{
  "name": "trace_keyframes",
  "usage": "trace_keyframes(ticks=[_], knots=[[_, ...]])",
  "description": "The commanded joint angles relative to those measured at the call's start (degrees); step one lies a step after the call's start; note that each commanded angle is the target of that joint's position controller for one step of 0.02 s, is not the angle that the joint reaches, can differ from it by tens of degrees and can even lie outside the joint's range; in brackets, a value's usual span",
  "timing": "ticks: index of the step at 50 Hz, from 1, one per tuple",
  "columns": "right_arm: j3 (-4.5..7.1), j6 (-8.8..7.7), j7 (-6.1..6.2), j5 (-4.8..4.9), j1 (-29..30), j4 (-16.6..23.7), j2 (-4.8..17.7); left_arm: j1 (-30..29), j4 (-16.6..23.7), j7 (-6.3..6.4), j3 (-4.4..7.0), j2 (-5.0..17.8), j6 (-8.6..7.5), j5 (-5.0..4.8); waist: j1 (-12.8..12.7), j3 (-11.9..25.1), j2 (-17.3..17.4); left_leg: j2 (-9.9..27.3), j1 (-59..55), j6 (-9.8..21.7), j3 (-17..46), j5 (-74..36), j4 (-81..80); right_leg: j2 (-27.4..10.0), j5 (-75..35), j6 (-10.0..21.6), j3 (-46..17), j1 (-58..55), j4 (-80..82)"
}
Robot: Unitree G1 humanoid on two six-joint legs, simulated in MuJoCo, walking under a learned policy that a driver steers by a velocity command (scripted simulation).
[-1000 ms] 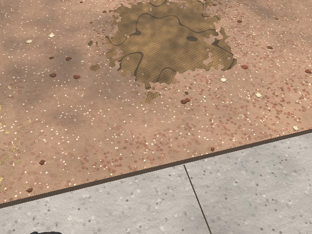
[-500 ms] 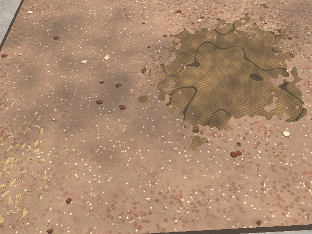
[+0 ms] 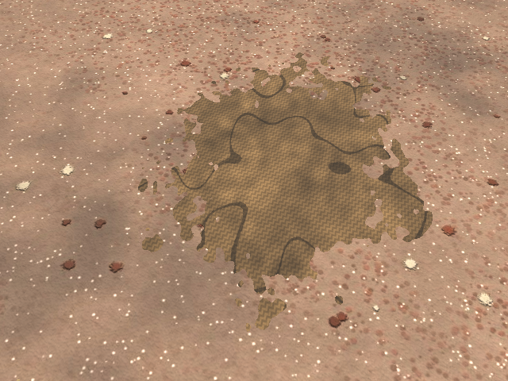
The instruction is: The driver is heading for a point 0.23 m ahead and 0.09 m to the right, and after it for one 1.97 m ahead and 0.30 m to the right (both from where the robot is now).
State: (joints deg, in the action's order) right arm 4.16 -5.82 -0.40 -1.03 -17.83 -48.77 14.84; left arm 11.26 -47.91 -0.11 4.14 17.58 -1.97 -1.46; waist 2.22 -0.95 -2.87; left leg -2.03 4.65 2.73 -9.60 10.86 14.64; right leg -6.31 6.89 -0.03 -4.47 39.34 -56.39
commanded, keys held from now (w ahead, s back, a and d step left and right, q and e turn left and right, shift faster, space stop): w+e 0.44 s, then w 0.24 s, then w+q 0.32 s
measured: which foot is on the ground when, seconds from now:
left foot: down 0.00-0.24, up 0.26-0.74, down 0.76-1.00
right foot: up 0.00-0.24, down 0.26-0.78, up 0.80-1.00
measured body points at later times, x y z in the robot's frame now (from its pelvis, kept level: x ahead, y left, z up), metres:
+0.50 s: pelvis +0.27 -0.08 +0.00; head +0.30 -0.11 +0.45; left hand +0.42 +0.17 -0.11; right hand +0.37 -0.39 -0.10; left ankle +0.41 +0.08 -0.67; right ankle +0.25 -0.15 -0.75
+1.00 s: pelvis +0.57 -0.10 +0.00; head +0.60 -0.10 +0.45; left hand +0.80 +0.10 -0.10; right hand +0.54 -0.38 -0.12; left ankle +0.59 -0.03 -0.75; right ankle +0.60 -0.29 -0.68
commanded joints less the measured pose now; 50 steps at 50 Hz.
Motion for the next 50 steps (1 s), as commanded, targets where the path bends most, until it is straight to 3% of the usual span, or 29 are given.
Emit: trace_keyframes(ticks=[1,5,8,10,11,12,13,14,15,16,17,18,19,23,26,28,31,34,36,37,38,39,40,41,42,43,44,46,50], knots=[[1.65,-0.95,0.77,0.11,4.90,3.80,7.96,-0.97,3.45,-0.98,-0.08,0.76,-0.46,0.27,-1.64,-1.97,5.64,15.48,2.59,7.21,4.10,-14.27,-8.50,-1.16,-9.30,0.06,0.09,-0.89,8.13],[2.28,0.24,1.28,1.01,0.69,1.84,9.79,-9.16,7.20,-2.34,-0.77,-0.01,-0.57,0.38,1.59,-4.44,4.32,17.45,-3.68,6.58,0.79,-15.45,-7.43,-0.34,-9.83,1.46,3.83,0.65,16.48],[2.76,1.67,1.38,1.87,-0.75,0.81,10.90,-11.89,9.84,-3.31,-0.58,0.74,-0.48,0.25,1.58,-4.67,5.15,19.24,-10.04,5.44,-0.79,-22.93,-3.09,1.07,-3.22,3.44,6.37,1.28,19.36],[3.17,2.52,1.74,2.17,0.42,1.18,12.54,-9.41,10.48,-3.63,0.36,2.48,-0.24,0.19,-0.93,-1.50,7.35,19.25,-11.71,4.07,-2.45,-41.76,4.32,4.67,2.76,5.57,9.86,-5.26,19.55],[3.31,3.06,1.96,2.26,1.10,1.43,13.20,-4.56,9.71,-3.57,1.36,4.15,-0.11,0.03,-3.91,1.62,8.19,18.65,-11.17,3.25,-3.30,-50.07,11.87,7.19,5.08,6.95,11.44,-11.97,19.73],[3.11,3.44,2.16,2.49,2.13,1.79,13.14,4.13,7.59,-3.10,3.09,6.96,-0.08,-0.12,-8.82,6.15,7.31,16.54,-6.94,1.45,-4.81,-50.36,23.49,9.80,1.95,8.99,11.77,-24.57,23.64],[2.29,3.03,2.36,1.45,1.38,2.84,11.36,13.44,5.44,-1.85,5.28,12.25,0.48,-0.08,-12.36,11.59,1.57,14.05,7.04,-1.42,-4.94,-33.63,40.95,4.35,0.90,12.34,0.89,-42.44,25.49],[-0.48,1.22,1.31,-0.41,-4.00,5.97,2.43,11.69,5.78,-1.51,5.96,18.07,0.13,-0.55,-4.88,16.28,-12.69,1.85,33.29,-4.99,1.10,20.90,60.40,-9.89,9.48,23.27,-31.72,-60.82,30.72],[-0.03,-1.27,0.46,1.92,2.35,6.63,6.68,13.66,7.46,-1.70,4.46,13.35,-0.64,0.18,-9.30,21.96,-5.34,1.06,39.65,-3.77,14.07,23.59,65.75,-12.92,14.24,24.26,-42.65,-63.55,38.83],[0.61,-2.45,0.04,3.94,7.78,8.37,9.00,11.69,7.06,-1.82,3.55,10.19,-1.40,0.68,-9.79,13.89,-2.92,3.73,44.04,-2.28,14.45,18.11,64.52,-11.46,9.36,21.32,-34.22,-58.54,39.81],[0.38,-3.01,0.35,3.23,8.23,8.26,8.41,8.10,7.55,-1.76,3.04,8.49,-1.78,0.37,-7.16,9.24,1.05,6.27,41.94,-1.54,14.38,13.08,59.55,-8.94,4.14,19.31,-27.21,-50.15,39.50],[0.79,-2.93,0.78,1.63,8.05,7.48,8.83,3.94,8.43,-1.62,2.41,6.37,-1.78,0.39,-4.69,5.88,2.35,7.94,37.88,-1.92,14.20,10.49,54.62,-6.66,-1.84,17.89,-21.61,-41.92,40.06],[1.22,-2.27,0.79,1.04,6.81,7.23,9.35,1.60,9.60,-1.35,1.90,5.13,-1.84,1.16,-2.58,4.98,1.17,9.06,33.51,-2.29,14.68,8.56,52.19,-5.34,-6.38,17.53,-18.76,-36.44,41.27],[0.77,-0.06,0.81,0.19,7.88,8.24,6.66,2.26,9.74,-0.16,2.33,7.06,-2.17,0.88,-1.23,2.57,1.33,8.41,30.75,-5.62,12.57,2.27,41.51,-2.77,-14.56,17.43,-12.10,-27.91,44.19],[-0.25,-0.09,0.28,0.26,13.48,9.36,4.63,4.52,8.59,0.59,2.17,6.80,-2.01,0.67,-3.79,1.30,-0.37,6.94,28.25,-6.27,11.41,-11.13,27.71,0.60,-13.10,14.15,-6.52,-25.93,44.16],[-0.73,-0.48,-0.37,0.77,17.36,10.15,3.98,6.97,7.53,0.66,2.04,6.77,-1.95,0.61,-5.99,0.77,-1.26,5.40,25.31,-5.91,10.62,-18.20,21.13,0.81,-8.10,12.88,-5.98,-25.60,44.33],[-0.52,-0.94,-1.06,1.47,21.02,11.48,5.46,9.84,5.88,0.47,2.01,7.12,-1.90,0.38,-7.51,-0.86,-1.65,4.93,26.85,-4.41,11.47,-18.04,16.64,-2.09,-4.99,12.65,-8.89,-30.60,42.59],[-0.10,-1.51,-1.65,1.33,21.08,12.17,6.94,11.08,4.75,0.74,2.18,7.56,-1.36,0.53,-6.73,-1.43,-2.48,4.51,28.41,-1.90,11.69,-11.51,13.87,-5.45,-9.09,11.73,-11.90,-37.64,38.94],[0.48,-1.67,-1.71,1.48,16.01,10.89,8.21,9.40,4.84,0.92,2.34,8.17,-0.93,0.73,-3.73,0.55,-3.89,2.79,22.94,0.49,9.17,-7.72,12.47,-5.25,-22.12,10.19,-10.07,-40.41,34.01],[1.41,-1.67,-1.49,1.23,9.56,8.87,9.88,8.77,5.08,0.95,1.95,7.34,-0.77,0.94,-0.64,5.03,-2.88,1.62,13.84,2.40,7.99,-9.15,11.83,-2.44,-30.99,8.85,-7.12,-39.97,26.13],[2.08,-1.62,-1.39,0.72,0.55,7.28,12.39,8.53,6.11,1.12,1.05,5.61,-0.72,1.71,3.08,13.00,0.49,7.95,-1.11,6.14,15.44,-12.53,14.28,0.48,-25.37,6.89,-4.05,-32.96,12.30],[3.43,-1.09,-1.55,0.37,-5.43,6.10,17.35,15.98,6.73,0.95,-0.04,1.91,-1.73,1.27,1.40,20.70,14.94,19.85,-21.93,16.05,40.16,-4.07,11.42,9.43,-1.64,1.64,0.84,-11.66,-9.60],[2.46,-0.73,-2.13,2.17,-6.54,5.07,13.56,14.73,6.86,0.61,-0.26,3.25,-2.69,1.27,2.22,20.59,18.84,22.11,-25.73,17.62,55.12,8.73,2.48,10.75,24.56,1.04,-2.49,-0.13,-15.99],[1.49,-0.42,-1.94,2.70,-2.66,6.03,10.43,8.56,8.24,0.15,0.57,6.81,-3.40,0.13,2.76,11.32,13.01,20.88,-19.41,14.72,49.61,14.69,1.56,6.96,21.42,1.62,-3.61,5.44,-18.87],[1.10,0.08,-1.70,1.84,0.68,7.16,9.44,3.77,9.33,0.00,0.34,6.57,-3.97,0.09,2.30,6.18,7.35,18.49,-11.42,13.06,42.99,11.89,0.71,4.78,16.99,2.07,-2.19,5.01,-16.81],[0.73,0.43,-1.66,1.32,2.70,7.53,8.61,1.39,10.00,-0.02,0.43,6.06,-4.35,1.13,0.95,2.03,4.40,16.33,-4.32,12.53,38.38,6.25,-0.58,3.27,14.16,1.95,-1.29,3.86,-12.21],[0.32,0.39,-1.47,0.91,3.65,7.91,7.70,1.78,10.08,0.06,0.73,5.73,-4.38,1.95,-0.77,1.55,4.99,14.46,-0.49,11.95,35.46,0.89,-1.56,1.81,11.79,1.71,-1.43,0.57,-8.07],[0.30,0.53,-1.08,1.19,3.88,8.06,7.72,3.30,10.12,0.14,0.58,4.15,-4.05,2.34,-2.37,2.26,7.44,12.27,2.99,12.34,31.86,-6.05,-2.87,1.58,10.68,0.28,-0.36,-3.19,-2.63],[1.39,0.85,0.29,2.00,1.62,7.27,10.62,-3.08,12.06,0.56,-0.30,1.99,-3.61,2.30,-1.08,0.99,6.96,9.90,7.86,11.64,26.08,-11.30,-3.81,2.95,0.50,-2.54,1.11,-5.46,11.74]])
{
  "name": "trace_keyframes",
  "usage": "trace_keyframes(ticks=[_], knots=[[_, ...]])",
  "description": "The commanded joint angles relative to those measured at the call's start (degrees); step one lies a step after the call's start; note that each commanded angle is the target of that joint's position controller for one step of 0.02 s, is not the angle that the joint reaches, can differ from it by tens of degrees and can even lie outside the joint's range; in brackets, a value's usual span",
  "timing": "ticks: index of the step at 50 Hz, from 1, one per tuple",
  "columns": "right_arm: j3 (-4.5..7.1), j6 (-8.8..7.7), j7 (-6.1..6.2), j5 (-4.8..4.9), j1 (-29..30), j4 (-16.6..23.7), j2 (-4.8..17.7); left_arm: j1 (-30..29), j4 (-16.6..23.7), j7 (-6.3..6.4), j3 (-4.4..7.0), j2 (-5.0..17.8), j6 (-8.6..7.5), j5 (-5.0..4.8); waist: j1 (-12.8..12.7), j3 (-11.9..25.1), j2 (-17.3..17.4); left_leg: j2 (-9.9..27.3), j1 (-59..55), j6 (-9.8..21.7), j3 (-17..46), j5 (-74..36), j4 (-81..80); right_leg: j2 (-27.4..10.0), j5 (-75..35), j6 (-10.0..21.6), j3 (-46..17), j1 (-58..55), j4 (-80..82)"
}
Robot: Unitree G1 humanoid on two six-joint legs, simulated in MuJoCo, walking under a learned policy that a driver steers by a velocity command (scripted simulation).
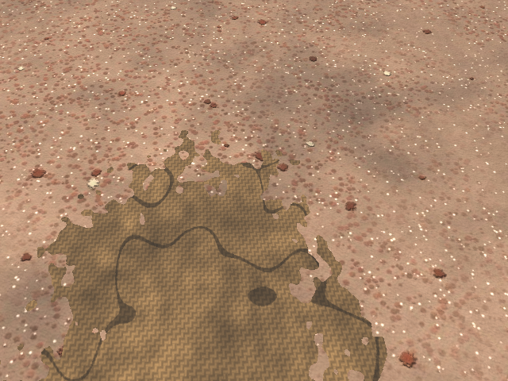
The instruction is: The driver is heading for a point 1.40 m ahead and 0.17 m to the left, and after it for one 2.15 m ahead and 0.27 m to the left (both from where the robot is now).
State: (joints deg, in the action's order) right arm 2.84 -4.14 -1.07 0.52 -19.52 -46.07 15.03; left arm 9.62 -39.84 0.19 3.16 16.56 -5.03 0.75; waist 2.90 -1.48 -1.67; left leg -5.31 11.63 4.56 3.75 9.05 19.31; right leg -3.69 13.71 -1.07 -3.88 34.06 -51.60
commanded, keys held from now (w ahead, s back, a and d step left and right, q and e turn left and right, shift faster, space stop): w+q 0.46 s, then w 0.20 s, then w+e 0.34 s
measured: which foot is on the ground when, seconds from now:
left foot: down 0.00-0.24, up 0.26-0.70, down 0.72-1.00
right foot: up 0.00-0.22, down 0.24-0.72, up 0.74-1.00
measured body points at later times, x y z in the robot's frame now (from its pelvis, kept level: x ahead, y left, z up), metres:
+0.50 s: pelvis +0.27 -0.03 +0.00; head +0.29 -0.03 +0.45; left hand +0.24 +0.26 -0.11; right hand +0.50 -0.25 -0.10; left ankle +0.30 +0.14 -0.67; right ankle +0.27 -0.15 -0.75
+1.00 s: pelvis +0.50 +0.12 +0.00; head +0.52 +0.13 +0.45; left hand +0.54 +0.42 -0.12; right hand +0.64 -0.13 -0.11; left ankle +0.45 +0.19 -0.75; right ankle +0.64 -0.03 -0.67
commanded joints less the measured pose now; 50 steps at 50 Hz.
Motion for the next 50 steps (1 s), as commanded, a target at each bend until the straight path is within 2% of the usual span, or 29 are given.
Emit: trace_keyframes(ticks=[1,4,7,9,10,11,12,13,14,15,16,17,19,23,27,32,34,35,36,37,38,39,40,41,42,43,45,48,50], knots=[[2.86,-0.58,1.22,0.62,2.41,4.29,10.69,-3.56,4.44,0.15,0.49,2.55,-0.68,-0.01,-0.99,1.27,5.84,12.36,1.78,9.03,11.84,-9.03,-8.23,1.04,-10.09,-1.87,0.52,-1.61,10.81],[3.01,0.26,1.74,1.04,-0.97,3.35,10.76,-8.97,5.66,-0.46,0.32,2.41,-1.24,-0.73,1.13,1.02,6.36,11.78,2.32,7.77,12.25,-6.84,-6.62,3.28,-17.04,-2.41,0.47,-5.59,18.55],[3.04,1.11,2.06,1.30,-3.28,2.90,10.43,-11.86,6.77,-1.04,0.81,3.82,-1.91,-1.27,1.48,1.10,6.77,13.06,-1.36,6.91,16.45,-4.18,-2.96,4.32,-15.11,-1.81,-0.76,-7.45,23.23],[3.30,1.54,2.25,1.13,-2.78,3.24,10.72,-10.55,6.67,-1.21,1.43,5.17,-2.45,-1.48,-0.04,1.41,8.16,13.83,-3.22,5.93,19.42,-4.34,0.26,4.42,-11.11,-0.52,-0.96,-10.68,25.29],[3.21,1.71,2.27,1.13,-1.86,3.62,10.21,-7.37,5.84,-1.10,1.90,5.83,-2.68,-1.48,-2.09,2.38,8.57,13.03,-2.81,4.98,19.62,-5.42,2.85,4.28,-10.76,0.74,-0.35,-15.37,27.45],[2.70,1.65,2.15,0.85,-1.18,4.25,8.64,-2.20,4.72,-0.70,2.74,7.44,-2.86,-1.02,-4.77,5.64,8.19,10.45,-0.66,3.33,18.10,-7.50,8.60,2.61,-10.50,2.61,-0.77,-24.12,28.36],[1.54,1.34,1.90,0.00,-0.25,5.67,5.49,6.66,3.91,-0.11,3.68,10.64,-2.91,-0.12,-8.87,13.18,3.21,7.20,6.03,1.23,13.62,-2.01,23.38,-6.65,-8.20,6.50,-8.84,-38.14,26.73],[0.40,0.68,2.04,1.11,-7.36,7.36,1.78,11.77,2.18,-0.11,4.67,14.83,-1.90,0.48,-6.43,19.95,-13.40,-0.46,25.20,-2.27,5.31,21.86,41.08,-19.22,1.02,15.16,-32.06,-55.34,29.97],[1.10,0.51,2.08,1.85,-8.16,6.69,6.80,12.17,1.82,-0.47,3.99,11.05,-1.51,-0.68,-6.79,17.82,-13.65,4.04,33.36,-3.06,5.67,24.91,50.44,-21.47,11.85,16.31,-40.60,-54.04,32.61],[2.05,0.82,2.00,1.69,-3.18,6.85,9.99,9.79,2.28,-0.34,2.91,7.11,-1.30,-0.85,-7.94,10.54,-7.43,6.21,35.34,-3.56,5.77,19.56,53.42,-18.60,11.54,14.04,-32.09,-47.87,33.60],[2.21,1.13,1.97,1.09,0.23,7.35,9.84,7.09,2.35,-0.36,2.35,5.82,-1.05,-0.47,-7.28,6.17,-3.45,7.95,33.84,-4.05,4.11,15.24,52.93,-15.76,4.71,12.34,-23.81,-41.13,34.60],[2.36,1.21,1.80,0.59,2.20,8.07,9.18,4.95,1.89,-0.45,1.99,4.77,-0.85,-0.19,-6.10,3.31,-2.80,9.26,32.66,-4.29,3.75,12.33,50.73,-13.58,-0.90,11.70,-18.85,-35.98,36.11],[2.35,1.95,1.16,1.12,2.43,8.73,7.18,3.02,1.19,-0.49,1.66,3.75,-1.07,0.02,-4.07,1.26,-5.12,11.25,29.06,-4.42,2.84,9.59,47.92,-10.95,-7.14,10.96,-11.17,-29.84,39.12],[1.61,2.78,0.62,0.64,5.92,11.05,4.66,3.23,-0.86,-0.41,2.70,6.38,-1.71,-0.49,-3.62,0.15,-3.18,12.44,30.39,-5.76,1.70,3.96,40.79,-11.66,-14.93,12.70,-3.34,-28.12,42.59],[0.49,1.77,-0.47,0.49,11.64,12.07,2.94,4.89,-3.06,-0.52,2.88,7.98,-1.31,-0.90,-5.39,-0.57,-1.46,10.98,25.73,-4.71,-0.39,-7.01,25.99,-9.48,-17.98,11.62,3.95,-27.76,43.28],[0.43,1.14,-1.61,0.63,19.35,15.11,4.25,9.62,-6.60,-0.62,3.46,10.83,-0.01,-2.60,-6.66,-2.69,-1.96,8.85,23.14,-2.10,-3.38,-4.65,15.52,-12.32,-20.42,10.37,5.28,-33.96,41.42],[1.20,1.03,-1.63,0.19,17.32,15.11,5.95,10.01,-7.75,-0.46,3.53,11.89,0.76,-3.06,-4.12,-0.79,-3.25,6.70,16.83,-0.12,-5.44,-0.48,12.48,-12.61,-33.35,9.29,5.68,-36.08,35.85],[2.28,0.93,-1.38,-0.10,10.87,13.31,7.62,9.54,-8.25,-0.37,3.21,11.82,1.14,-3.32,0.11,2.99,-3.12,4.86,6.54,1.35,-7.14,-2.59,9.33,-10.92,-41.43,8.06,7.30,-34.50,28.14],[3.87,1.04,-0.71,-0.29,2.12,10.60,10.80,10.26,-8.43,-0.23,2.37,10.22,1.10,-2.89,4.15,8.52,-2.34,5.38,-8.31,2.80,-6.13,-5.19,9.93,-8.15,-39.72,6.16,8.88,-27.76,17.06],[5.20,1.41,0.47,-1.38,-6.93,9.34,16.42,11.43,-6.36,-0.43,0.55,5.41,0.56,-1.12,6.27,17.73,7.19,20.18,-28.68,7.95,12.19,-6.01,11.03,-2.97,-16.82,2.95,10.36,-10.17,-4.14],[4.80,1.37,0.42,-1.26,-6.79,9.67,17.67,15.91,-6.40,-0.79,-0.70,2.13,-0.52,-1.47,3.21,25.75,16.63,30.27,-35.28,14.23,35.34,0.63,2.88,4.77,21.22,1.40,1.74,2.25,-18.52],[3.53,1.03,0.18,-0.98,-5.30,9.47,12.58,11.09,-6.61,-0.99,1.22,8.55,-0.83,-3.32,5.13,19.97,9.67,28.17,-30.07,11.68,30.64,4.42,0.96,2.06,19.67,1.75,-3.32,7.23,-23.14],[2.85,0.69,0.10,-0.56,-2.12,8.95,10.78,7.46,-5.12,-1.05,1.47,8.97,-0.91,-3.89,3.58,11.39,9.36,25.94,-22.33,9.42,21.13,2.48,-0.39,-0.38,14.71,2.21,-1.63,9.73,-21.80],[2.31,0.37,-0.07,-0.53,1.68,8.69,8.78,5.99,-5.27,-0.65,1.40,7.93,-0.68,-3.10,1.42,7.64,6.71,23.23,-15.30,7.88,15.63,0.44,-2.26,-2.59,9.82,2.06,-0.77,7.97,-18.69],[1.89,-0.08,-0.31,-0.77,4.46,8.66,6.95,6.48,-5.61,-0.45,1.69,7.48,0.01,-2.45,-0.59,4.86,7.98,21.36,-9.66,7.14,11.03,-2.23,-4.57,-3.98,6.18,1.72,-0.84,5.31,-16.33],[1.74,-0.65,-0.40,-1.09,6.23,8.49,5.84,8.59,-6.49,-0.43,1.69,6.47,0.97,-2.55,-2.36,4.23,8.91,20.28,-5.82,6.71,7.74,-3.19,-6.98,-4.85,3.30,1.42,-1.33,1.67,-15.73],[2.04,-1.88,-0.32,-1.36,7.35,7.36,5.60,9.58,-6.95,-0.29,1.38,3.96,2.38,-2.70,-3.80,2.89,7.52,20.22,-2.49,7.28,3.37,-6.99,-10.25,-4.85,0.10,0.67,-1.47,0.48,-14.87],[2.53,-2.47,0.48,-1.89,6.59,5.34,6.23,5.86,-5.58,-0.08,1.45,3.25,3.01,-2.38,-3.62,0.04,5.66,19.98,-3.31,6.87,-2.65,-11.38,-12.02,-4.47,-6.84,-0.11,-3.23,5.16,-9.01],[2.71,-2.37,0.98,-1.76,6.10,4.41,6.80,3.42,-4.82,-0.63,1.25,2.67,2.71,-2.11,-3.06,-0.79,5.24,19.15,-4.62,5.95,-6.60,-12.37,-12.50,-3.88,-13.05,0.01,-2.59,5.55,-2.07]])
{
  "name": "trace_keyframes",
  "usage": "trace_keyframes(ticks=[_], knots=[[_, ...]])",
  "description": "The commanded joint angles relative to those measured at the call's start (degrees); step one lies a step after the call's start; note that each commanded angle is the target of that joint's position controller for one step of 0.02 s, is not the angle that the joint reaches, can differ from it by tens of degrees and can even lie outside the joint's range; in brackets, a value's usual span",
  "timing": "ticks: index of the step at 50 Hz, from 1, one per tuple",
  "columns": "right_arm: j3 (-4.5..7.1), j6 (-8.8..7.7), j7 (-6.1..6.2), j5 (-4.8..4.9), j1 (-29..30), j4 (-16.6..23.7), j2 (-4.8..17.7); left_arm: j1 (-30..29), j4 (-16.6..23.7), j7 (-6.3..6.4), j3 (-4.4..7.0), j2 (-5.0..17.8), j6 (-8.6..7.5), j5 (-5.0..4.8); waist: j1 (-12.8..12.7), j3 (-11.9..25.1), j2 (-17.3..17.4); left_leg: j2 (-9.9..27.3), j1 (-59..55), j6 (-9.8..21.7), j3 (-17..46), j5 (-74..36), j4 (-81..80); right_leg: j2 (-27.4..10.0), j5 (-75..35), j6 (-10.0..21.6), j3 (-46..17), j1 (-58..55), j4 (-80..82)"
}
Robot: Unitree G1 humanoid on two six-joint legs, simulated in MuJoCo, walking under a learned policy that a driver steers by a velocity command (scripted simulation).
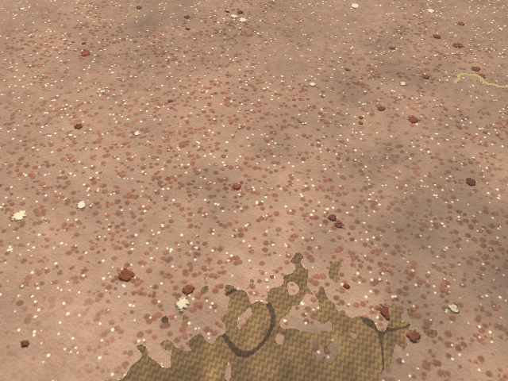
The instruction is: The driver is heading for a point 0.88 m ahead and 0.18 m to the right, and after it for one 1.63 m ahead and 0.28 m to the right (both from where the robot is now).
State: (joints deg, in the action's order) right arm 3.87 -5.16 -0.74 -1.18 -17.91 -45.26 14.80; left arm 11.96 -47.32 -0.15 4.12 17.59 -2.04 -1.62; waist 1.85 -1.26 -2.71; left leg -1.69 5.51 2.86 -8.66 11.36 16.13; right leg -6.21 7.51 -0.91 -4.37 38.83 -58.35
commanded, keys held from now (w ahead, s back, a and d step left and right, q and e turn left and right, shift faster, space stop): w+e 0.52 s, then w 0.48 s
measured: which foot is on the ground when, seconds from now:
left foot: down 0.00-0.28, up 0.30-0.74, down 0.76-1.00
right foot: up 0.00-0.24, down 0.26-0.78, up 0.80-1.00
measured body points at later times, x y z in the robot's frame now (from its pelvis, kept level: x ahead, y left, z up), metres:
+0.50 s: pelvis +0.28 -0.08 +0.00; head +0.31 -0.11 +0.45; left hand +0.43 +0.17 -0.11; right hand +0.37 -0.39 -0.10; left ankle +0.40 +0.09 -0.67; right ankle +0.26 -0.14 -0.75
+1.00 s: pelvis +0.57 -0.11 +0.00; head +0.60 -0.11 +0.45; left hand +0.81 +0.07 -0.11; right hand +0.50 -0.38 -0.12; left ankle +0.60 -0.03 -0.75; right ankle +0.56 -0.28 -0.68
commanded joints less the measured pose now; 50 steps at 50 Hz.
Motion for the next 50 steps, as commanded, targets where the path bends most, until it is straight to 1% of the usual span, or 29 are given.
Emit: trace_keyframes(ticks=[1,6,9,11,12,13,14,15,16,17,18,19,20,23,26,29,32,34,36,37,38,39,40,41,42,43,44,46,50], knots=[[1.81,-1.26,0.86,0.06,4.43,3.30,7.54,-0.57,3.13,-0.69,0.09,1.27,-0.43,0.36,-1.51,-1.53,6.07,15.20,1.24,7.18,4.03,-14.88,-9.60,-1.06,-9.49,0.06,-1.00,0.12,8.35],[2.72,0.08,1.56,1.24,0.28,0.53,9.86,-9.72,7.23,-2.52,-0.80,0.36,-0.52,0.55,1.96,-4.95,4.35,17.69,-6.03,6.33,-0.40,-16.68,-8.78,-0.17,-10.23,2.24,3.69,1.74,19.21],[3.28,1.51,1.82,2.06,0.03,-0.35,11.36,-11.08,9.47,-3.48,-0.43,1.41,-0.43,0.50,1.12,-4.30,5.39,18.90,-11.49,4.97,-2.36,-29.17,-3.30,1.88,-3.16,4.67,6.90,0.43,21.79],[3.70,2.46,2.29,2.38,1.11,-0.04,13.09,-6.68,9.51,-3.60,0.80,3.61,-0.11,0.37,-2.11,0.16,7.67,18.47,-12.77,3.55,-3.75,-49.06,6.27,6.09,2.88,7.04,10.65,-7.88,21.19],[3.69,2.98,2.45,2.56,2.11,0.20,13.46,0.16,8.10,-3.36,2.10,5.78,0.01,0.17,-6.18,3.95,7.54,17.08,-10.77,2.31,-4.85,-53.63,16.06,8.71,3.07,8.73,11.78,-17.10,22.90],[3.19,2.92,2.67,2.52,2.22,0.55,12.66,9.57,5.75,-2.48,4.15,9.53,0.27,0.11,-10.90,8.93,5.46,14.52,-2.60,-0.02,-5.64,-46.54,30.00,9.88,0.02,11.05,9.21,-32.70,26.46],[1.15,1.96,2.25,0.16,-2.19,3.02,6.00,13.42,4.95,-1.27,5.84,16.39,0.63,-0.15,-7.89,13.84,-8.72,7.31,21.02,-3.94,-4.69,-5.15,51.62,-4.27,1.28,18.97,-15.76,-53.30,27.65],[-0.18,-0.45,1.47,0.84,-1.54,4.42,4.27,12.34,7.11,-1.64,5.08,16.26,-0.29,0.05,-6.53,22.72,-9.27,-1.86,34.38,-4.88,9.22,23.77,63.75,-13.04,11.90,27.12,-44.01,-62.47,38.85],[0.99,-2.14,0.64,3.33,5.85,5.84,8.96,11.66,7.09,-1.96,3.70,11.64,-1.03,0.55,-9.43,17.86,-2.97,1.70,40.66,-3.30,14.52,19.85,64.86,-12.19,11.96,23.31,-38.83,-59.96,42.29],[0.80,-3.05,0.50,3.89,8.30,6.77,8.80,9.20,7.06,-1.91,3.16,9.69,-1.57,0.52,-7.94,11.12,-1.14,4.20,41.46,-1.96,13.90,14.71,60.82,-10.09,8.89,21.03,-30.91,-52.37,42.24],[0.91,-3.27,0.94,2.54,8.27,6.01,8.56,5.15,7.65,-1.81,2.50,7.67,-1.70,0.37,-5.07,6.58,2.55,6.60,38.41,-1.97,13.61,10.94,55.46,-7.44,3.12,18.96,-24.29,-43.61,42.26],[1.45,-2.83,1.22,1.36,7.49,5.49,9.28,2.16,8.59,-1.53,1.87,5.77,-1.76,0.82,-2.95,4.75,1.59,8.11,34.02,-2.41,13.73,8.34,51.32,-5.47,-2.50,18.01,-19.82,-37.11,43.11],[1.67,-2.07,1.13,0.99,6.52,5.27,9.32,0.76,9.54,-1.26,1.59,5.21,-1.72,1.32,-1.56,4.18,0.57,8.62,30.80,-2.98,13.77,6.78,49.66,-4.14,-5.42,17.80,-17.92,-33.15,44.37],[1.28,-0.46,1.24,0.32,6.98,5.78,7.16,1.66,9.58,-0.31,2.08,7.07,-2.01,1.05,-0.85,3.10,0.72,7.88,29.03,-5.70,11.98,2.48,42.38,-2.21,-13.39,18.04,-12.94,-27.25,45.86],[0.46,-0.31,1.20,0.33,13.69,7.73,5.34,4.03,8.81,0.67,2.40,8.13,-1.68,0.65,-3.09,1.36,-0.46,5.89,28.51,-7.22,11.45,-8.39,29.03,0.73,-11.39,15.53,-9.49,-24.93,45.50],[-0.24,-0.93,0.15,1.06,18.58,8.42,4.37,6.57,7.66,0.99,2.09,7.52,-1.37,0.57,-5.89,1.11,-2.18,3.87,24.13,-7.11,10.40,-18.19,18.33,1.15,-5.50,13.54,-8.35,-24.73,45.24],[0.00,-1.69,-0.82,1.53,21.20,9.33,5.82,9.51,5.94,0.93,1.90,7.17,-1.23,0.44,-7.11,0.13,-2.40,3.74,24.87,-5.37,11.46,-17.90,14.09,-1.84,-3.74,13.25,-11.46,-30.05,42.41],[0.39,-2.11,-1.20,1.47,20.74,9.57,7.08,10.04,5.33,1.06,2.00,7.40,-0.95,0.66,-6.41,-0.30,-3.07,3.69,25.26,-3.52,11.71,-13.46,12.38,-4.14,-5.92,12.63,-13.97,-34.31,39.84],[0.96,-2.47,-1.13,1.42,16.63,8.69,8.24,8.98,5.20,1.11,2.15,7.72,-0.55,0.80,-3.81,0.38,-4.42,2.72,20.73,-1.26,10.19,-8.94,10.70,-4.58,-14.12,11.46,-14.54,-36.42,35.94],[1.84,-2.66,-0.83,1.08,10.80,6.98,9.74,8.20,5.50,1.02,1.75,6.72,-0.44,0.92,-0.81,3.78,-3.63,1.90,12.54,0.50,9.08,-9.60,9.21,-1.79,-22.02,10.20,-12.63,-36.10,29.37],[2.54,-2.83,-0.55,0.27,2.25,5.79,12.16,7.83,6.51,0.91,0.78,4.73,-0.44,1.49,3.01,11.80,-0.57,8.29,-1.98,4.06,15.31,-10.93,11.65,1.43,-18.30,8.29,-9.73,-30.24,16.10],[4.00,-2.31,-0.60,-0.21,-5.13,3.96,17.13,15.73,6.81,0.93,-0.32,1.12,-1.15,0.58,1.88,20.56,13.88,20.15,-23.46,13.30,38.56,-1.14,9.43,10.26,1.40,3.37,-3.51,-10.21,-5.22],[3.14,-1.99,-1.28,1.45,-7.14,2.44,13.41,15.69,6.51,0.83,-0.50,2.73,-1.77,0.16,2.61,20.16,19.15,23.64,-26.06,14.88,53.44,12.53,1.07,11.32,25.24,2.69,-5.74,0.58,-13.21],[2.00,-1.74,-1.13,2.22,-3.75,2.87,9.82,9.80,7.29,0.62,0.57,6.99,-2.00,-0.48,3.38,11.07,12.28,22.43,-19.42,12.36,47.70,18.76,-0.03,7.92,21.79,3.06,-6.61,5.41,-16.88],[1.43,-1.21,-0.90,1.64,0.04,3.71,8.62,4.93,8.50,0.58,0.46,7.02,-2.13,-0.14,2.61,6.01,7.55,20.15,-11.85,10.57,40.33,15.39,-0.85,5.18,17.24,3.27,-3.75,5.06,-15.68],[0.91,-0.89,-0.90,1.12,2.49,3.70,7.51,2.15,9.30,0.45,0.48,6.36,-2.35,0.79,1.38,1.82,5.55,17.83,-4.97,10.27,35.13,9.58,-2.58,3.27,13.87,3.19,-2.32,4.22,-11.81],[0.39,-1.04,-0.82,0.63,3.78,3.76,6.40,2.32,9.22,0.36,0.70,5.76,-2.31,1.21,-0.22,0.99,6.59,16.00,-1.16,9.61,31.52,4.24,-3.76,1.33,11.18,3.14,-2.16,1.43,-8.40],[0.18,-1.28,-0.78,0.84,4.02,3.22,6.10,4.33,8.46,0.20,0.36,3.66,-1.92,1.03,-1.56,1.57,8.53,13.87,1.89,9.76,26.60,-2.71,-5.69,0.36,9.37,2.41,-0.86,-2.00,-4.67],[0.89,-1.20,-0.10,1.51,2.00,1.48,9.17,-1.13,10.23,0.28,-0.50,1.61,-1.88,1.58,-0.64,0.51,6.61,13.41,2.01,10.59,20.05,-12.79,-8.12,-0.52,0.92,0.34,1.04,0.29,7.18]])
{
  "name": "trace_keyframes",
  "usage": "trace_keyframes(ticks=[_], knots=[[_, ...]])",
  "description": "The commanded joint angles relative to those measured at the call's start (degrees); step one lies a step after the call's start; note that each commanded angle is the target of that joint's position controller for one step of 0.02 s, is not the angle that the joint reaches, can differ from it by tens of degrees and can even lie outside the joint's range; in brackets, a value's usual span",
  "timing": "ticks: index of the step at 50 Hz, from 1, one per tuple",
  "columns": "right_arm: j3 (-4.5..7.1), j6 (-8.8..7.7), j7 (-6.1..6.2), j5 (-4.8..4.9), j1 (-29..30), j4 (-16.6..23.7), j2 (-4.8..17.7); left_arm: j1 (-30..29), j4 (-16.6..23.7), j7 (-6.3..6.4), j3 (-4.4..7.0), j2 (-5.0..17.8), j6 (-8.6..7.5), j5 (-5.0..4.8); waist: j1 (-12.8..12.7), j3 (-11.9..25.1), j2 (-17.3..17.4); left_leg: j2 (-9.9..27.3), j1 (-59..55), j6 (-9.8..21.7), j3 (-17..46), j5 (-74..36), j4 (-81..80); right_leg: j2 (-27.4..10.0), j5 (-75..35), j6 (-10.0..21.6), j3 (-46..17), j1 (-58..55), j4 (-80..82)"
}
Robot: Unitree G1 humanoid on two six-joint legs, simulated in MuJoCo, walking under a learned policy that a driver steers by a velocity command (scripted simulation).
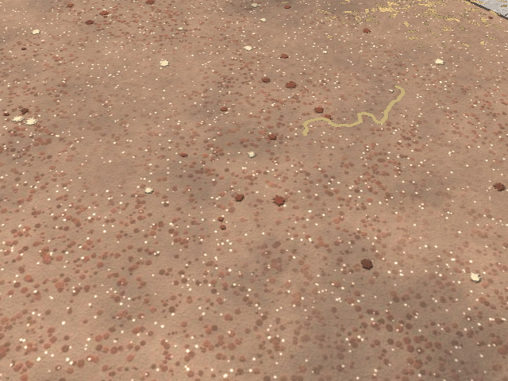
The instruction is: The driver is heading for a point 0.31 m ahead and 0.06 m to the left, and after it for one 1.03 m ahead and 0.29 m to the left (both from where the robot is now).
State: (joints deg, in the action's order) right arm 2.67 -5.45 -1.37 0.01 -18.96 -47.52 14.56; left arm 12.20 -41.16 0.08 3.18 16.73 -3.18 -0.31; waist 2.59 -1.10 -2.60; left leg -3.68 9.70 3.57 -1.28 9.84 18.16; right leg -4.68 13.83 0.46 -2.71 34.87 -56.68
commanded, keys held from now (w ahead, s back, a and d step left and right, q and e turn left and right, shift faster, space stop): w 0.06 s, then w+q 0.94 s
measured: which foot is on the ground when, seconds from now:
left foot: down 0.00-0.26, up 0.28-0.76, down 0.78-1.00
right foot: up 0.00-0.24, down 0.26-0.78, up 0.80-1.00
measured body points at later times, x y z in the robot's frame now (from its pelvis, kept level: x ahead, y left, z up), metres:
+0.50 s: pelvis +0.28 -0.05 +0.00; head +0.30 -0.05 +0.45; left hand +0.31 +0.24 -0.11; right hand +0.44 -0.31 -0.12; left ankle +0.29 +0.11 -0.67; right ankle +0.29 -0.15 -0.75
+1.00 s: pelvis +0.52 +0.09 +0.00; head +0.54 +0.12 +0.45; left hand +0.55 +0.41 -0.10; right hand +0.72 -0.13 -0.11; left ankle +0.50 +0.15 -0.75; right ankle +0.65 -0.06 -0.67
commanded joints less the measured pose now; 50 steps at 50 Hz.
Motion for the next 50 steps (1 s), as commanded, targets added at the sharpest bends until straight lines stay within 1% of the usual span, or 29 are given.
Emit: trace_keyframes(ticks=[1,4,8,11,12,13,14,15,16,17,18,19,21,24,29,32,34,36,37,38,39,40,41,42,43,44,45,47,50], knots=[[2.12,-0.69,0.67,0.45,2.53,3.38,9.68,-3.05,4.38,-0.10,0.24,2.02,-0.89,0.26,-0.82,0.21,6.36,14.62,-2.33,9.28,10.82,-12.45,-10.30,-1.79,-8.81,-1.21,-0.16,3.67,9.33],[2.10,-0.09,0.94,1.08,-0.74,1.77,10.25,-9.11,5.73,-0.71,-0.21,1.06,-1.49,0.01,1.54,-0.87,6.18,13.01,-2.01,7.82,7.55,-13.40,-9.92,0.05,-16.99,-1.45,1.41,-0.17,19.57],[2.20,1.29,1.31,1.52,-4.91,-0.29,10.77,-14.89,7.80,-1.88,0.01,1.84,-2.46,-0.53,2.61,-2.32,6.40,15.34,-6.19,7.49,10.72,-13.32,-6.54,2.24,-16.69,-1.08,0.93,-1.59,26.29],[2.81,2.21,1.91,1.55,-4.23,-0.61,12.24,-11.86,7.28,-2.18,0.98,4.30,-3.24,-0.49,-0.67,-0.71,7.89,16.82,-8.67,5.86,13.29,-17.89,-1.20,3.42,-11.41,0.68,0.75,-8.37,29.89],[2.69,2.33,2.00,1.53,-3.21,-0.40,12.10,-6.30,5.72,-1.84,1.91,5.96,-3.41,-0.30,-3.99,2.47,7.63,14.90,-7.33,4.57,11.91,-24.23,4.54,4.31,-11.40,2.11,1.85,-17.08,31.99],[1.96,2.19,1.94,0.94,-2.67,0.31,10.17,2.15,3.83,-1.26,3.13,8.83,-3.49,0.42,-7.94,9.20,6.71,11.72,-1.45,2.69,9.92,-22.83,15.48,1.02,-12.93,4.47,-0.31,-31.51,29.75],[0.44,1.63,1.87,-0.82,-4.41,2.21,5.50,11.57,2.97,-0.60,4.31,13.74,-3.07,1.18,-10.14,19.25,-2.88,5.79,13.12,-0.18,6.36,-3.15,34.83,-12.22,-14.87,8.92,-13.85,-50.97,26.33],[-0.52,0.74,1.65,1.09,-10.89,2.59,2.40,12.90,1.72,-1.00,4.27,14.12,-2.31,0.93,-7.42,25.98,-16.95,1.10,28.55,-2.08,7.01,25.18,48.97,-20.84,-0.81,15.43,-36.13,-60.38,34.54],[1.20,0.67,1.73,2.63,-6.42,1.98,8.95,11.12,2.00,-0.87,2.97,8.58,-2.07,0.48,-8.93,18.20,-8.56,4.62,33.61,-2.12,9.68,22.59,54.43,-18.25,7.96,13.23,-33.59,-54.30,37.88],[1.85,0.81,1.77,2.78,-1.33,3.44,10.52,7.35,2.00,-0.67,2.17,6.43,-2.09,0.08,-8.48,10.28,-5.50,6.70,35.32,-2.01,8.07,16.96,54.41,-16.44,6.48,11.26,-25.12,-46.39,39.34],[1.91,1.22,1.90,2.13,0.51,3.62,9.66,3.74,1.95,-0.82,1.55,4.91,-2.22,0.36,-6.60,6.26,-2.27,8.70,32.99,-2.40,7.28,12.68,52.85,-14.02,1.30,10.42,-19.30,-38.91,41.35],[2.10,1.72,1.84,1.60,0.69,3.83,8.65,1.10,1.64,-0.96,1.30,3.69,-2.47,0.69,-4.75,3.64,-3.07,10.16,30.80,-2.69,7.41,9.75,50.46,-12.28,-2.29,10.22,-14.72,-33.52,43.39],[1.98,3.08,1.61,1.90,-0.72,3.68,6.19,-1.53,0.86,-0.97,1.42,3.01,-3.19,1.01,-2.44,1.76,-4.23,11.57,26.51,-3.25,7.09,7.12,48.75,-10.53,-6.87,10.05,-8.03,-27.41,46.92],[1.89,4.21,1.60,1.42,2.00,5.53,4.98,-1.65,-0.81,-0.58,2.19,4.76,-3.89,1.06,-1.72,-0.30,-1.84,12.24,29.12,-4.31,7.38,2.26,44.50,-11.12,-13.53,10.97,-1.68,-25.97,49.23],[1.11,3.57,-0.20,1.23,9.91,8.15,3.78,0.06,-2.75,0.29,3.01,7.52,-3.14,0.82,-4.20,-2.10,0.04,11.24,27.69,-3.83,3.95,-11.16,28.03,-9.55,-16.81,9.43,8.14,-28.17,49.87],[0.91,3.62,-1.14,1.20,15.16,10.55,3.97,2.72,-4.21,0.47,3.58,9.11,-2.27,-0.02,-6.04,-3.64,0.64,10.54,28.09,-2.46,1.76,-10.86,22.04,-11.07,-17.13,8.56,10.53,-32.84,49.01],[1.13,3.77,-1.62,1.16,17.10,12.06,4.78,3.72,-5.04,0.48,3.99,10.04,-1.44,-0.73,-6.12,-4.16,0.33,9.74,28.61,-1.01,0.47,-7.16,19.78,-12.26,-20.31,7.60,11.62,-37.00,46.66],[1.89,4.03,-1.88,0.99,15.94,12.87,6.25,3.26,-5.20,0.64,4.46,11.62,-0.59,-1.29,-4.35,-2.28,-1.05,6.87,24.34,1.11,-2.48,-1.25,18.85,-12.52,-35.38,6.32,13.36,-39.64,40.45],[2.71,4.24,-1.81,0.98,12.45,12.40,7.62,2.75,-5.08,0.78,4.67,12.40,-0.12,-1.59,-2.05,0.38,-1.90,4.45,18.89,2.41,-4.40,1.43,18.72,-12.03,-44.85,5.54,14.39,-39.88,34.15],[4.19,4.35,-1.51,1.19,4.52,10.46,9.85,1.79,-4.86,0.88,4.52,12.25,0.39,-1.86,2.69,4.47,-1.06,1.43,8.10,4.26,-5.84,-0.43,15.55,-10.13,-49.13,4.01,16.27,-37.25,23.16],[6.40,4.81,-0.53,1.43,-5.66,7.64,14.21,2.82,-4.39,1.11,3.70,10.38,0.27,-0.95,6.98,9.87,2.36,1.97,-9.20,6.77,-0.97,-2.47,14.20,-7.77,-39.31,1.40,16.79,-26.23,7.47],[7.73,4.68,0.22,2.13,-5.35,7.55,21.85,8.11,-0.99,0.47,0.96,2.01,-0.90,1.83,0.77,13.39,19.46,17.49,-28.81,17.13,30.09,4.42,10.02,2.71,11.72,-2.88,14.66,1.12,-14.55],[6.33,3.58,-0.18,1.56,-6.41,10.19,18.48,3.96,-0.40,-0.20,0.74,4.34,-3.19,0.16,3.61,23.17,13.96,23.08,-33.48,21.45,49.81,14.36,-0.41,6.49,21.32,-2.51,-0.42,8.31,-22.87],[5.14,2.61,-0.51,0.91,-4.89,9.66,14.59,-2.44,1.31,-0.69,1.73,8.22,-4.45,-2.28,5.14,15.73,9.39,21.94,-29.48,17.85,42.72,11.12,-2.31,3.59,16.13,-0.92,-2.23,13.43,-22.90],[4.69,2.06,-0.44,0.97,-2.25,9.69,13.11,-3.81,1.78,-0.50,1.34,7.35,-5.17,-2.03,3.15,10.68,6.50,19.63,-22.05,15.87,35.86,6.60,-1.74,1.19,11.22,0.14,-2.02,12.64,-18.48],[4.02,1.99,-0.29,1.02,1.89,10.24,10.95,-3.71,1.06,-0.02,1.52,7.41,-5.29,-0.43,0.57,6.95,3.94,17.34,-13.90,14.19,29.86,-0.06,-1.68,-0.77,8.06,-0.02,-2.05,8.94,-13.27],[3.41,1.93,0.00,0.36,4.62,11.27,9.41,-2.56,0.63,0.10,1.98,8.07,-4.81,0.36,-1.70,5.86,5.09,15.75,-7.97,13.55,26.12,-5.65,-2.57,-2.02,5.81,-0.23,-2.55,4.23,-9.92],[3.34,1.85,0.43,0.17,5.97,12.15,9.37,-1.43,0.49,-0.08,2.09,7.32,-3.47,0.86,-3.30,4.91,5.23,14.38,-2.54,13.81,23.33,-10.82,-4.54,-1.97,3.95,-1.47,-1.96,0.54,-5.54],[3.93,1.72,1.54,0.65,3.82,11.30,11.39,-5.24,1.73,0.03,1.32,4.90,-2.41,1.27,-2.67,2.44,4.47,12.32,2.15,13.16,18.58,-14.15,-5.70,-0.55,-3.24,-3.87,-0.64,0.48,4.34]])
